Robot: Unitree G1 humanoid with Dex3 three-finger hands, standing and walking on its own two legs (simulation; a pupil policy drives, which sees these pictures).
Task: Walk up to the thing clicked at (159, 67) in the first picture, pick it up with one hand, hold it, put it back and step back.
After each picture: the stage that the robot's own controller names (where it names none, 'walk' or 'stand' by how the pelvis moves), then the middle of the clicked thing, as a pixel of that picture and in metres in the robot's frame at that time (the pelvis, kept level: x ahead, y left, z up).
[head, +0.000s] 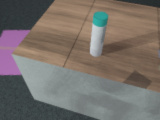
stand; out of the picture +0.55 -0.42 -0.05
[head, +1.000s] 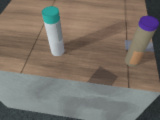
rise first; (139, 44) +0.54 -0.21 -0.02
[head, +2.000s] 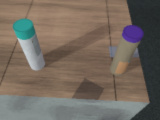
stand; (124, 53) +0.48 -0.14 -0.02
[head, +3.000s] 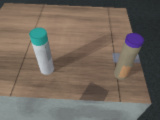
stand; (126, 58) +0.51 -0.18 -0.05
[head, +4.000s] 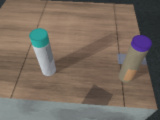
stand; (132, 61) +0.47 -0.19 -0.05
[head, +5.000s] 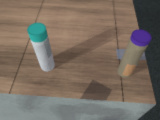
stand; (131, 56) +0.48 -0.18 -0.05
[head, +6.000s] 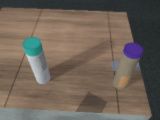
stand; (125, 68) +0.45 -0.16 -0.06
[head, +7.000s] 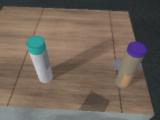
stand; (128, 67) +0.46 -0.18 -0.06
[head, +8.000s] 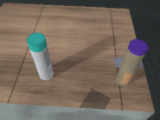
rise first; (129, 65) +0.46 -0.18 -0.06
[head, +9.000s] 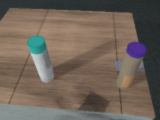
rise first; (129, 68) +0.46 -0.16 -0.05
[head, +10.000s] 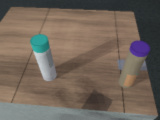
go down; (131, 67) +0.47 -0.17 -0.05
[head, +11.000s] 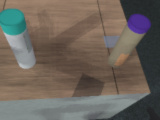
go down; (125, 44) +0.48 -0.18 +0.00
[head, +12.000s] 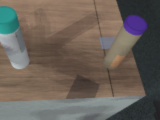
approach; (121, 46) +0.46 -0.17 +0.01
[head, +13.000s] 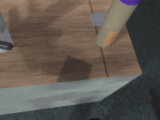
close; (114, 21) +0.50 -0.16 +0.05
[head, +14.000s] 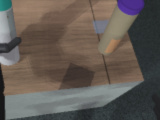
lift; (116, 29) +0.48 -0.16 +0.04
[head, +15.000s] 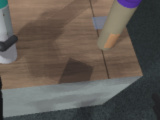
lift; (115, 23) +0.50 -0.16 +0.05
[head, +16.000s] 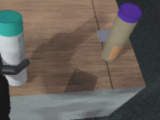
lift; (117, 36) +0.49 -0.16 +0.03
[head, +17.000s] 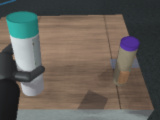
hold; (124, 63) +0.48 -0.16 -0.02
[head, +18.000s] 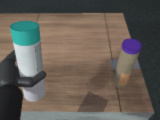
hold; (125, 65) +0.47 -0.17 -0.03
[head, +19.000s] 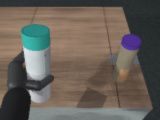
crouch; (124, 61) +0.47 -0.16 -0.04
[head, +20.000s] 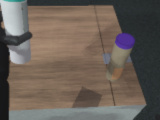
crouch; (118, 60) +0.48 -0.16 -0.04
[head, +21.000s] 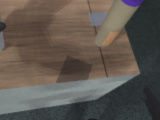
lower; (114, 21) +0.50 -0.16 +0.05
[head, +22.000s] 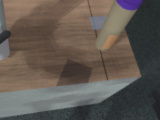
lower; (114, 25) +0.49 -0.16 +0.05
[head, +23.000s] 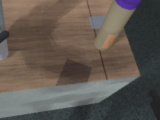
lower; (113, 24) +0.50 -0.16 +0.04
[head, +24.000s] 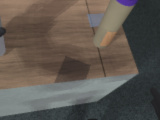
lower; (111, 21) +0.50 -0.16 +0.05
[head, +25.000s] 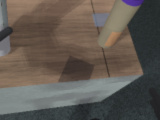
loosen; (116, 21) +0.50 -0.17 +0.05
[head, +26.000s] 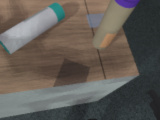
withdraw; (111, 23) +0.49 -0.16 +0.05
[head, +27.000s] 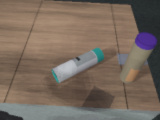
sink last; (135, 61) +0.46 -0.18 -0.01
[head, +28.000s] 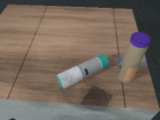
stand; (132, 60) +0.48 -0.17 -0.01
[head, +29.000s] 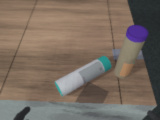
stand; (128, 55) +0.47 -0.16 +0.01
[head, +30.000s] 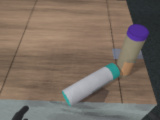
stand; (128, 54) +0.48 -0.16 +0.01
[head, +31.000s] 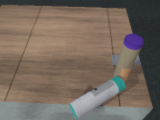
stand; (126, 61) +0.48 -0.16 -0.03
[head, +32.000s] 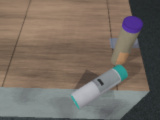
walk; (124, 44) +0.52 -0.15 -0.04
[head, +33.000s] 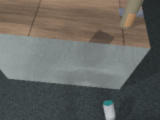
walk; (132, 7) +0.77 -0.21 -0.04
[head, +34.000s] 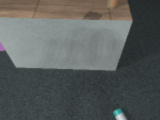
stand; out of the picture +1.04 -0.14 -0.04
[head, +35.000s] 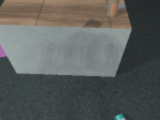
stand; out of the picture +1.03 -0.18 -0.06
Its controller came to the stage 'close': yes
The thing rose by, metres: 0.00
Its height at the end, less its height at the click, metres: +0.00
